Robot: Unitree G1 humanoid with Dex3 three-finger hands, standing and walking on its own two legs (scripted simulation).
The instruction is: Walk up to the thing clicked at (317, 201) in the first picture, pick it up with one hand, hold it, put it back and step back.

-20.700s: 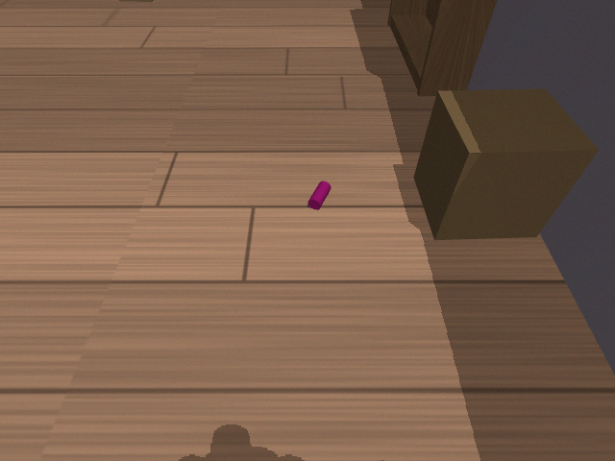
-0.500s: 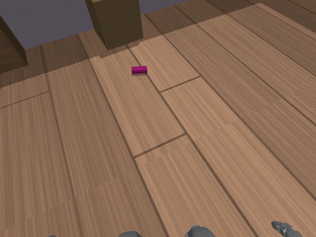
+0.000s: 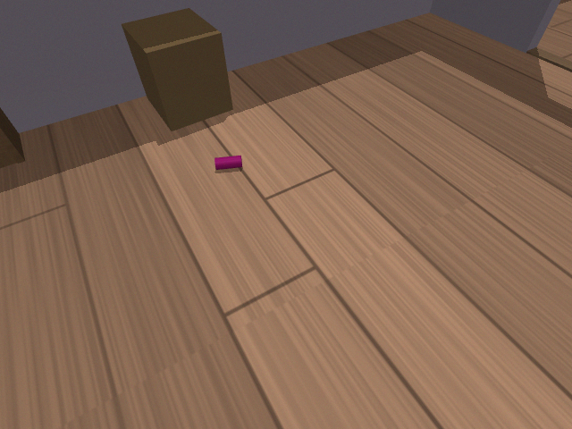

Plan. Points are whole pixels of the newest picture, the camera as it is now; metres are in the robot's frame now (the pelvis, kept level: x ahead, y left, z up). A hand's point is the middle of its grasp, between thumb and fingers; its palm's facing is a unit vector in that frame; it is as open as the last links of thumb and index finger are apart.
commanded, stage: walk up
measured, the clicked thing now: (228, 162) +1.49 +0.32 -0.73
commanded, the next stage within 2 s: stand in 0.14 s
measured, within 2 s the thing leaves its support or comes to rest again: neither
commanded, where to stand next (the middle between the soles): +0.08 +0.02 m, yaw +2 degrees
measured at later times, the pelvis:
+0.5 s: pelvis +0.03 +0.01 +0.02, yaw +2 degrees
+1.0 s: pelvis +0.04 +0.02 +0.02, yaw +3 degrees
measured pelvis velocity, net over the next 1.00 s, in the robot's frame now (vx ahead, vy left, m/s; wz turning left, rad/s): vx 0.04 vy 0.02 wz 0.05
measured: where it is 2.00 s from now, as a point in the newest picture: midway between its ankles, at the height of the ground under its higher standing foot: outside the picture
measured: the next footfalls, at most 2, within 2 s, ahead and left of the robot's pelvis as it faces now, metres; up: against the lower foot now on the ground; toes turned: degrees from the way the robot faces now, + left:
none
